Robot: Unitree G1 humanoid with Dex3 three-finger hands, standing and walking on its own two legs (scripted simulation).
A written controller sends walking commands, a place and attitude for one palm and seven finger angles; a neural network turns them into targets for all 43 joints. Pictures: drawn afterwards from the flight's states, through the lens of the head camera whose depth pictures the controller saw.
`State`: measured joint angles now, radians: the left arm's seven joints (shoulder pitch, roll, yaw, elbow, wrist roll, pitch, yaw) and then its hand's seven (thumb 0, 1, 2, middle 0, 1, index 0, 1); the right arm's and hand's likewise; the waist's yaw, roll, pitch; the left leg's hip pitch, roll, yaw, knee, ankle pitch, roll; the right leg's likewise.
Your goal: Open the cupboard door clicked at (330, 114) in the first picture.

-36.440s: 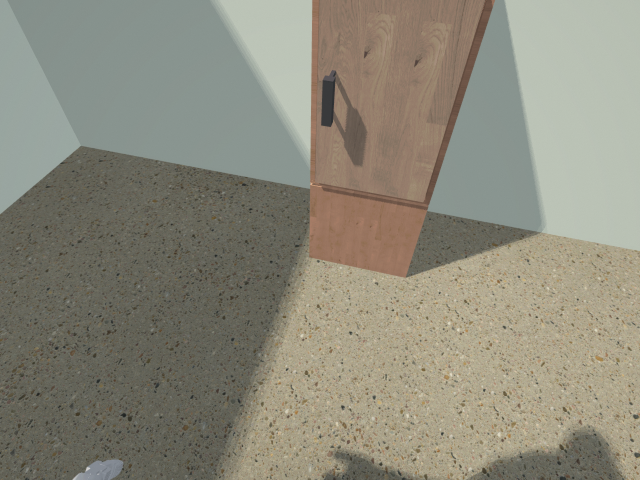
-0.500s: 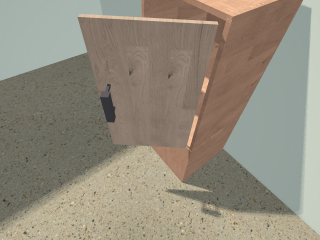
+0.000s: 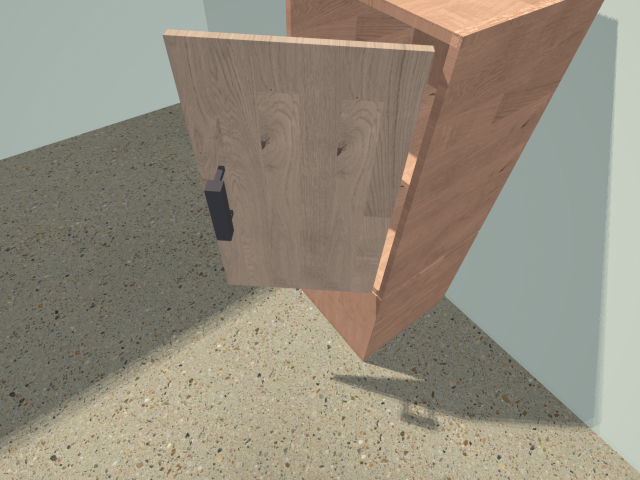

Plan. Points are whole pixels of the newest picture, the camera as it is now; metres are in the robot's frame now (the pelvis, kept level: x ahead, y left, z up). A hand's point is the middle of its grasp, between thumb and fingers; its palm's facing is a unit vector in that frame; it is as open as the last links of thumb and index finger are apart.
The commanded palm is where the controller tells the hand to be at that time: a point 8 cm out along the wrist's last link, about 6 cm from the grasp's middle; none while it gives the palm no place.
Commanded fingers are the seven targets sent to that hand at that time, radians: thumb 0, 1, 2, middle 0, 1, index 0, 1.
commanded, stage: look again from close up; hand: left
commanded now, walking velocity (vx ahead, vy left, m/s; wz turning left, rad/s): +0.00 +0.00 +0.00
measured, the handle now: (222, 203) +0.55 +0.21 -0.03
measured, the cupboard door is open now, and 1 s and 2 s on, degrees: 50 50 50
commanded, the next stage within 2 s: raise the hand with hooked fingers in 0.50 s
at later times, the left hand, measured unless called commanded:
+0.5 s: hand out of the picture +0.02 +0.21 -0.16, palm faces +0.00 -0.96 -0.28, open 7.4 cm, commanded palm none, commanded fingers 0.00 0.90 0.90 -0.20 -0.30 -0.20 -0.30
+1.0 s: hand out of the picture +0.12 +0.20 -0.06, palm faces +0.02 -1.00 -0.05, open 8.5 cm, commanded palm +0.10 +0.26 -0.05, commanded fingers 0.00 0.41 0.69 -0.23 -0.62 -0.23 -0.62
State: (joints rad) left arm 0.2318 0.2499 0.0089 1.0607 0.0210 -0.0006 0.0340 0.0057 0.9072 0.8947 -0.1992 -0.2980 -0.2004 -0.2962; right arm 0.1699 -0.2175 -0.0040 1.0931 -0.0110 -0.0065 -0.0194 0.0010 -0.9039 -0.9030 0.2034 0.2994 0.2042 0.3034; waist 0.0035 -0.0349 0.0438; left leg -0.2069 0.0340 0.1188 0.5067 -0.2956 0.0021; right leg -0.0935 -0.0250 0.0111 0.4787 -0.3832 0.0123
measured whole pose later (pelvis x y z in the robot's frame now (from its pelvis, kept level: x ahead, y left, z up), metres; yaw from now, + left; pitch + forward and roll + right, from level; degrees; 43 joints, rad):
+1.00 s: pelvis -0.09 -0.04 -0.10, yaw +3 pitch +13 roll +0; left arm 0.23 0.27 0.31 0.38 -0.37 -0.57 -0.55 0.01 0.63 0.78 -0.22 -0.47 -0.22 -0.47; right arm 0.15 -0.28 -0.05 0.58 0.03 -0.26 -0.05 0.01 -0.90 -0.90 0.20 0.30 0.21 0.30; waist 0.03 -0.01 -0.14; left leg -0.96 0.07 0.00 1.17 -0.43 -0.04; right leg -0.85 0.00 -0.07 1.23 -0.61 -0.05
